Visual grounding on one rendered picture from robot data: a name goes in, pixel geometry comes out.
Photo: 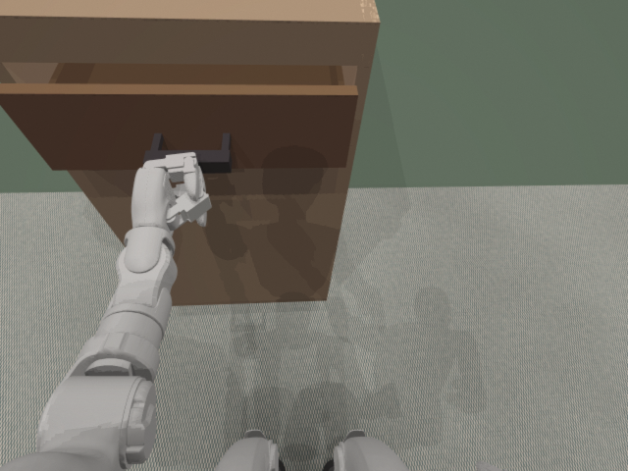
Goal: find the robot left forearm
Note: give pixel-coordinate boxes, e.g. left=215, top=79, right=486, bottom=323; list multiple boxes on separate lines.
left=36, top=226, right=178, bottom=452

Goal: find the drawer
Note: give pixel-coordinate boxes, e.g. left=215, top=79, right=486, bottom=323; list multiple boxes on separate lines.
left=0, top=63, right=358, bottom=171

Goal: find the cabinet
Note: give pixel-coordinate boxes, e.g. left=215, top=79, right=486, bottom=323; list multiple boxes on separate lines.
left=0, top=0, right=381, bottom=306

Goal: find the handle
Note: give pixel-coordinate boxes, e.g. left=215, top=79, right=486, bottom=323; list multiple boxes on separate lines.
left=143, top=133, right=233, bottom=174

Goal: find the left robot upper arm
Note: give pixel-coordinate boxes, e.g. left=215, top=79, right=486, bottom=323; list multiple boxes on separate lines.
left=0, top=376, right=157, bottom=471

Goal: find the left robot shin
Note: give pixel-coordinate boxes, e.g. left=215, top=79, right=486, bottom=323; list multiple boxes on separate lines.
left=244, top=430, right=268, bottom=441

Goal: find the robot left hand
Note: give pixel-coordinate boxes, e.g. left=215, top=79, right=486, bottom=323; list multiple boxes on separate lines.
left=131, top=152, right=212, bottom=236

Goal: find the robot left thigh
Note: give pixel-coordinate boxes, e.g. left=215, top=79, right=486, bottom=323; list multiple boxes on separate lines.
left=214, top=438, right=279, bottom=471

